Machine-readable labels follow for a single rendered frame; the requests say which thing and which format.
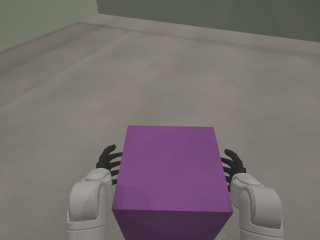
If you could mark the robot left forearm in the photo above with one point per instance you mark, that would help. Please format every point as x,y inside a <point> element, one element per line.
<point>87,206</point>

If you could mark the left robot hand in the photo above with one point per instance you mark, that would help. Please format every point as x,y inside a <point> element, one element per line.
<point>105,158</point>

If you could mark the carton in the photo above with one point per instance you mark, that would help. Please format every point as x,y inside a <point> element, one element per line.
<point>171,184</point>

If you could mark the right robot hand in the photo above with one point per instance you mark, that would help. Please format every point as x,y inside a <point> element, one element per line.
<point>236,166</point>

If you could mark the robot right forearm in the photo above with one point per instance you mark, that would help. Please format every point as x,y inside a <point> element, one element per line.
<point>260,209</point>

